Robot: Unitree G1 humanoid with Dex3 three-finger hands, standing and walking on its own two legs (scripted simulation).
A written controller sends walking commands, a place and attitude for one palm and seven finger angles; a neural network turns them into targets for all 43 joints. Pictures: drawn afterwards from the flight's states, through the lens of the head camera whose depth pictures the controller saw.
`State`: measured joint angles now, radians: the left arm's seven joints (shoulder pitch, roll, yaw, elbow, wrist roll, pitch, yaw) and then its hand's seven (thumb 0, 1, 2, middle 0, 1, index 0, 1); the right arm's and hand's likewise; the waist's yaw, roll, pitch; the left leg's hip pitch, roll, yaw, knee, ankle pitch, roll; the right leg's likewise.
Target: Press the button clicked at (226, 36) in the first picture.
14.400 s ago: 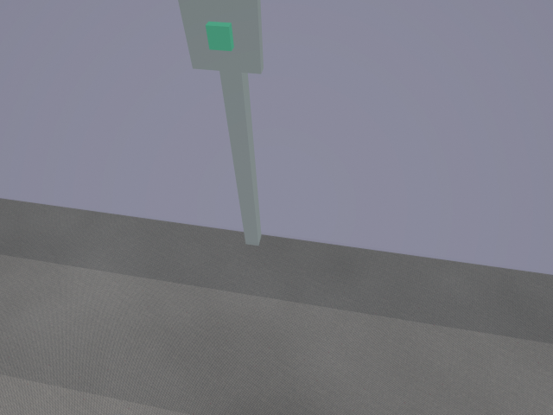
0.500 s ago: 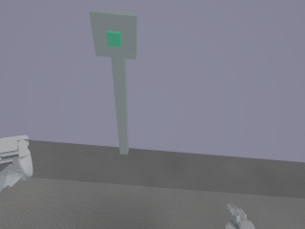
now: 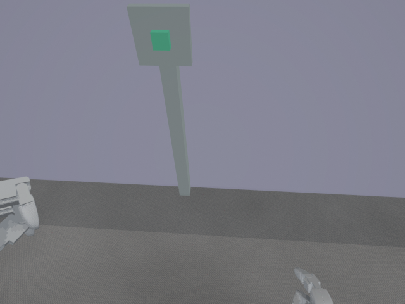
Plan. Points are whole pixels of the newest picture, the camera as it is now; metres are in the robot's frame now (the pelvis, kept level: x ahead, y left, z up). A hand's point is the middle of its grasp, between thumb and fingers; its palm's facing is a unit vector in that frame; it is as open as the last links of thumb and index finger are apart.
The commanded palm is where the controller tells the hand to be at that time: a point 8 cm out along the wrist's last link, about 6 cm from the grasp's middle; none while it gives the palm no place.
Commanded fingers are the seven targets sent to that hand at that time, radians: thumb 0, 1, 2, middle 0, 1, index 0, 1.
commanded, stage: let the arm hang, fingers relaxed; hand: left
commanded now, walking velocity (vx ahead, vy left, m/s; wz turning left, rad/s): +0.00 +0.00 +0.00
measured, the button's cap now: (161, 39) +0.81 +0.16 +0.17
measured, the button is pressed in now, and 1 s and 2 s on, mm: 0 0 0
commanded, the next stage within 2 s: stand and wait in 1.14 s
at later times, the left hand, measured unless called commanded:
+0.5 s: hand out of the picture +0.05 +0.21 -0.14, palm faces +0.07 -0.96 -0.27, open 4.3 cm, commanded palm none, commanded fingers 0.00 0.90 0.90 -0.42 -0.54 -0.42 -0.54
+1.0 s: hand out of the picture -0.01 +0.17 -0.15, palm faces +0.07 -0.98 -0.16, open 7.3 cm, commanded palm none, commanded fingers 0.00 0.90 0.90 -0.20 -0.30 -0.20 -0.30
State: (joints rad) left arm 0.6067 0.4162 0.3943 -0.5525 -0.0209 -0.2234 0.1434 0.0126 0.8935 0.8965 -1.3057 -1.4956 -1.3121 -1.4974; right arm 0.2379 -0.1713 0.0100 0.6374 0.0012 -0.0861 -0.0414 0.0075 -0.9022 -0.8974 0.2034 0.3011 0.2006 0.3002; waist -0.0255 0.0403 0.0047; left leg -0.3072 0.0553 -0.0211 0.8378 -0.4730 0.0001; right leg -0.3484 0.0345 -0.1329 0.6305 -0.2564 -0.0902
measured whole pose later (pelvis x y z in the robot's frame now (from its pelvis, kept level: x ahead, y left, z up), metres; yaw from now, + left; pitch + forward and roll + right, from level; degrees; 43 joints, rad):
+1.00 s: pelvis +0.02 +0.02 +0.02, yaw +2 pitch -2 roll +0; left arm 0.30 0.10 0.00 1.18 0.01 -0.01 0.04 0.01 0.92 0.90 -0.21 -0.31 -0.21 -0.31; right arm 0.37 -0.09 0.01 1.15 -0.02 0.01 -0.04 0.00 -0.91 -0.90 0.20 0.30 0.19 0.30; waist -0.01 0.01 0.04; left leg -0.12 0.02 0.11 0.40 -0.24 0.01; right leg -0.19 0.00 -0.13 0.39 -0.17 -0.05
